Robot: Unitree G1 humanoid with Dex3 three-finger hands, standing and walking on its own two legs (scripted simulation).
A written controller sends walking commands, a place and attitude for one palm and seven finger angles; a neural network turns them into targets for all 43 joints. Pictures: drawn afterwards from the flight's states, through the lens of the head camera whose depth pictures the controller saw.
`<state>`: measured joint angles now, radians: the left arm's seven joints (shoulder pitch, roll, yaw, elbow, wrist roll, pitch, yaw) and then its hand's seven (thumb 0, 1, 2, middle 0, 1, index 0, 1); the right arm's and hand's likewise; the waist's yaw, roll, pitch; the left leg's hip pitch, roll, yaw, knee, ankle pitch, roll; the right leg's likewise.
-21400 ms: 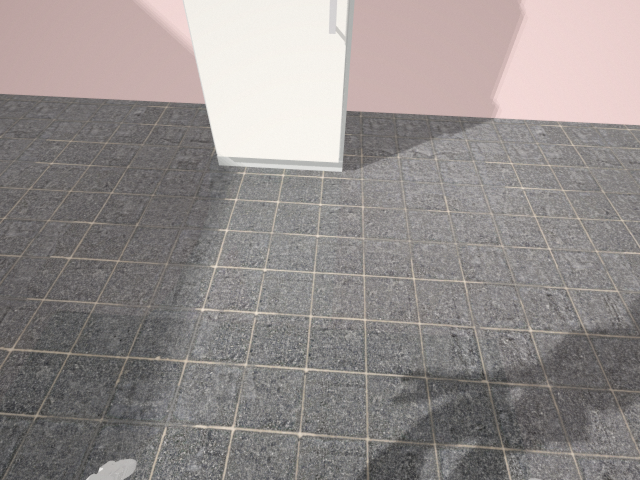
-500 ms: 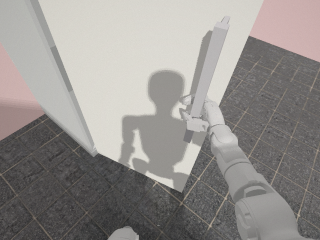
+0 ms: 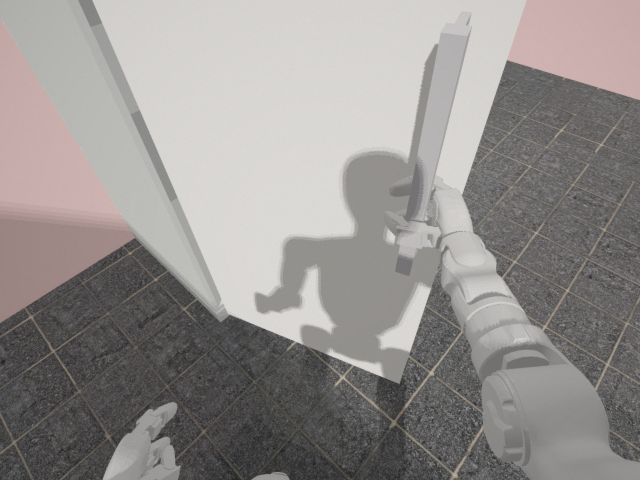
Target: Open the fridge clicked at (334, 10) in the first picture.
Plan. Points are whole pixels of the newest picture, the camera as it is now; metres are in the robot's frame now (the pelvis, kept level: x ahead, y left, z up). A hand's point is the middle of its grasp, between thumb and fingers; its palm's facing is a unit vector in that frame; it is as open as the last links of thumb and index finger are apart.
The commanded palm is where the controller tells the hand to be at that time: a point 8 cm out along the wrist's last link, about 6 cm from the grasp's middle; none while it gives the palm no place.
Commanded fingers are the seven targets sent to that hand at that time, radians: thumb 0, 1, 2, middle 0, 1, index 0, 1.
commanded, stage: loosen the grip on the handle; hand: right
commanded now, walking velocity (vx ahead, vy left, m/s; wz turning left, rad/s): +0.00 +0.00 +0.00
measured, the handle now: (427, 172) +0.49 -0.07 +0.14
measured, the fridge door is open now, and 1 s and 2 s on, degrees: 71 65 65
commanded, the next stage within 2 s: slip the hand off the handle in 0.42 s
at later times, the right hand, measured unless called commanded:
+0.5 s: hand (413, 209) +0.48 -0.06 +0.07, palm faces -0.16 +0.98 -0.13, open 13.6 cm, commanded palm +0.47 -0.12 +0.07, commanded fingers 0.00 0.55 -0.20 0.25 1.15 0.25 1.15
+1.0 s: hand (480, 236) +0.45 -0.15 +0.05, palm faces -0.07 +0.98 -0.17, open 14.5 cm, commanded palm +0.44 -0.19 +0.07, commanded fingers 0.00 0.55 -0.20 0.25 1.15 0.25 1.15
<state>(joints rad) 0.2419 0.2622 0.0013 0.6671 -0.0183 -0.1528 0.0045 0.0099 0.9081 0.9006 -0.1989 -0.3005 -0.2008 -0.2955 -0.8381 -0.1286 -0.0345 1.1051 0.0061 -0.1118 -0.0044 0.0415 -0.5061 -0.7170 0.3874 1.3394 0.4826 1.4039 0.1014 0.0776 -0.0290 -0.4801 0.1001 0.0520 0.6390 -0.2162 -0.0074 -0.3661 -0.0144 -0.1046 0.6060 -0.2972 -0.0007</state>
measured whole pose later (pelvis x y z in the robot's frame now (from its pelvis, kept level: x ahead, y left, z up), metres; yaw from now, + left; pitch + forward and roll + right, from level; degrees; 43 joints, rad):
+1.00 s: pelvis +0.02 +0.01 +0.00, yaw +1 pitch +9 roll -1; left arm 0.35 0.28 0.00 0.62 -0.05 -0.01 0.00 0.01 0.91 0.90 -0.20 -0.30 -0.20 -0.30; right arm -0.68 -0.38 -0.22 1.01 0.03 -0.20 0.19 -0.01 0.54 -0.20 0.25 1.15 0.29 1.15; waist 0.07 0.01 -0.04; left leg -0.57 0.06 0.05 0.67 -0.24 0.00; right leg -0.46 -0.06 -0.10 0.66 -0.34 0.02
